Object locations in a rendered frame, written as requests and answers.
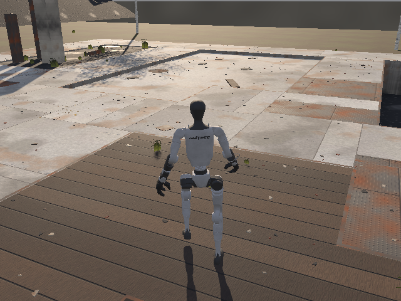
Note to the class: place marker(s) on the robot right shin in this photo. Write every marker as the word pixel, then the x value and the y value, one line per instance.
pixel 217 232

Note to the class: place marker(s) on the robot left upper arm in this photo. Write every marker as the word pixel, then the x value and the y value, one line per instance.
pixel 175 145

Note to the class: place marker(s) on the robot torso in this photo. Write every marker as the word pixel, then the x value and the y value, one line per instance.
pixel 199 149

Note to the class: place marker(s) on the robot right upper arm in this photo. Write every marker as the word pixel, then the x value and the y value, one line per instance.
pixel 218 132

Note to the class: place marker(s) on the right robot forearm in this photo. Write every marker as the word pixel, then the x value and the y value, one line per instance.
pixel 232 159

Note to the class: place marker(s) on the right robot hand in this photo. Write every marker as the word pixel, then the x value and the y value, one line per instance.
pixel 236 167

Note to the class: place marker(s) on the left robot forearm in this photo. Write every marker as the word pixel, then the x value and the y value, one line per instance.
pixel 166 170

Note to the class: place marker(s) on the left robot hand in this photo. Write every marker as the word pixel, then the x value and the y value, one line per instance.
pixel 159 187

